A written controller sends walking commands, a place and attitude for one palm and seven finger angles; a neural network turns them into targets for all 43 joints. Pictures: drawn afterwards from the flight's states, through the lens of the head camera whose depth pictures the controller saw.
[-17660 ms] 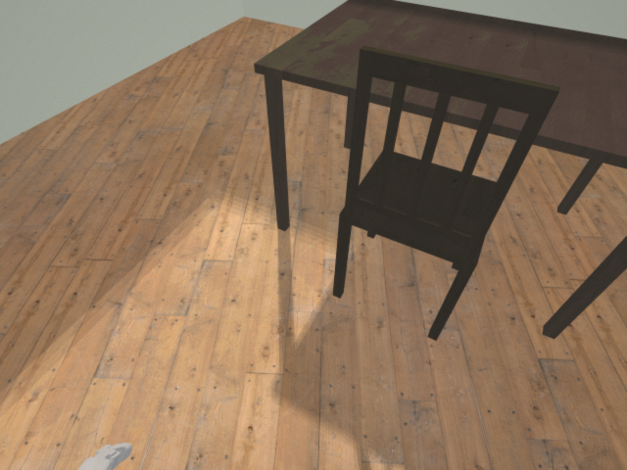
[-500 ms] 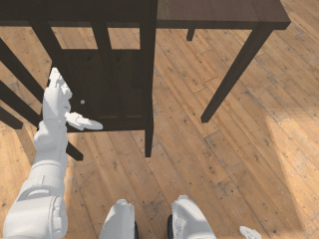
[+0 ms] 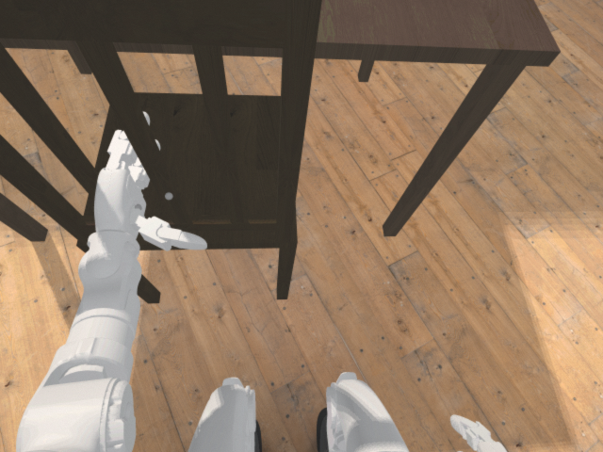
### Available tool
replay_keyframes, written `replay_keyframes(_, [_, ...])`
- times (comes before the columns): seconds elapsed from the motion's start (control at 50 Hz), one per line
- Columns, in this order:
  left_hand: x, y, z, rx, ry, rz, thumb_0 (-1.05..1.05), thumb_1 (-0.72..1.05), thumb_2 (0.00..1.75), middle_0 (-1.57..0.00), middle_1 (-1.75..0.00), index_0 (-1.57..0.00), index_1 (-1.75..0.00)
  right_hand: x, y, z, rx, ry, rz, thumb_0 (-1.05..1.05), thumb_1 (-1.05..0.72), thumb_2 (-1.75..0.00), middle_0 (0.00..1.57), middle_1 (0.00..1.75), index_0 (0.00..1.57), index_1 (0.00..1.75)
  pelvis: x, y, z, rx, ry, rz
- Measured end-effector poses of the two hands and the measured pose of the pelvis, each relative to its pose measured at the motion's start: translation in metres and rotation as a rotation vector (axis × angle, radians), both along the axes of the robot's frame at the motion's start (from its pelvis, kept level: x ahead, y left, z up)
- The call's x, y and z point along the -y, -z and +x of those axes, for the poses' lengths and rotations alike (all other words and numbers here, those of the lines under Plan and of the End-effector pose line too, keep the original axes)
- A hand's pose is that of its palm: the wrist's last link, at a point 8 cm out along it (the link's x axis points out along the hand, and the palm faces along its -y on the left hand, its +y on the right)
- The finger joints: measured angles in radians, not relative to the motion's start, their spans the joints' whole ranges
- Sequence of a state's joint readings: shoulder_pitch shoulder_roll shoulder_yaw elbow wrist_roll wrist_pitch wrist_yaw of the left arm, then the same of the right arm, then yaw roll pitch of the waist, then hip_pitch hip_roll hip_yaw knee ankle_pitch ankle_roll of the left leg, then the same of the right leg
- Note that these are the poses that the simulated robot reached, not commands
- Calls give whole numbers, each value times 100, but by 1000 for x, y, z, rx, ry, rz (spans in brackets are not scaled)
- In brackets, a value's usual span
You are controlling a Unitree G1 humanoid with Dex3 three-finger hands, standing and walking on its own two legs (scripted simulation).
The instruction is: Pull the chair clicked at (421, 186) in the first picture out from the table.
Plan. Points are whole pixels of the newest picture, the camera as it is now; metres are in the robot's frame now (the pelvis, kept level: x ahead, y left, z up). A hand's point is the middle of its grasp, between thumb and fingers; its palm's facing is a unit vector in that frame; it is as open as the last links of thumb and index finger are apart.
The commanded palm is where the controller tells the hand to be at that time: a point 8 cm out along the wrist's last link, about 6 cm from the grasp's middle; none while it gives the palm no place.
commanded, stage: hook a spindle and tug to test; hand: left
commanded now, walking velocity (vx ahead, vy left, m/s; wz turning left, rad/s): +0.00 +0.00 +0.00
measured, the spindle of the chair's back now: (151, 158) +0.48 +0.18 +0.04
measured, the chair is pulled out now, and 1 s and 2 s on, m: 0.00 0.00 0.08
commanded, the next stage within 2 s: step backward, pulling the chair out in 1.28 s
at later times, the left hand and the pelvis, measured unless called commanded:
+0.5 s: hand (170, 194) +0.44 +0.16 +0.02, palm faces +0.06 -1.00 -0.02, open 8.6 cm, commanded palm +0.41 +0.20 +0.02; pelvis +0.00 -0.01 +0.00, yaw +0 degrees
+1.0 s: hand (170, 195) +0.44 +0.16 +0.02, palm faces +0.03 -1.00 -0.02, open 5.6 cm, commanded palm +0.39 +0.21 +0.02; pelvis +0.02 -0.01 +0.01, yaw -1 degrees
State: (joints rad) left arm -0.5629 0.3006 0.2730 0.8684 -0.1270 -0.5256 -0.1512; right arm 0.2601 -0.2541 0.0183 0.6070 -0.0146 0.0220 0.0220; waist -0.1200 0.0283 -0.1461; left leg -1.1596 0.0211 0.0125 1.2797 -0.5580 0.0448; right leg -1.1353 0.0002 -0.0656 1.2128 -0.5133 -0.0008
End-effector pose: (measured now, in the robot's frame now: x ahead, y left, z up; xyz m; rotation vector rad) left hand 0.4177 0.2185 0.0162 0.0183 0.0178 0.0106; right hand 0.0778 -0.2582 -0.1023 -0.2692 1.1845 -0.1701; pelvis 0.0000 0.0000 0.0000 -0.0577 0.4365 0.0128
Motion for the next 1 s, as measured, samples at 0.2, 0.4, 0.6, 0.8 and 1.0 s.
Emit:
replay_keyframes(0.2, [1,-2,1,-7,-8,22,-1,-44,32,-28,-77,-28,-77,-2,6,-3,-11,9,27,1,-90,-90,20,30,20,30,3,1,0,1,4,6])
replay_keyframes(0.4, [3,-2,-2,-8,-39,13,0,-5,49,-43,-126,-41,-126,4,6,-5,-14,8,22,1,-90,-90,20,30,20,30,8,1,0,2,1,10])
replay_keyframes(0.6, [4,-2,-1,-5,-50,8,1,49,72,-42,-132,-40,-138,13,3,-4,-15,15,10,1,-90,-90,20,30,20,30,12,0,3,0,3,12])
replay_keyframes(0.8, [4,-3,-1,-12,-38,5,1,72,78,-39,-134,-39,-140,13,-1,3,-2,23,15,1,-90,-90,20,30,20,30,13,-3,8,0,9,15])
replay_keyframes(1.0, [4,-3,-2,-22,-20,0,2,74,75,-36,-134,-37,-141,6,-8,18,35,30,31,1,-90,-90,20,30,20,30,9,-8,18,-4,23,16])
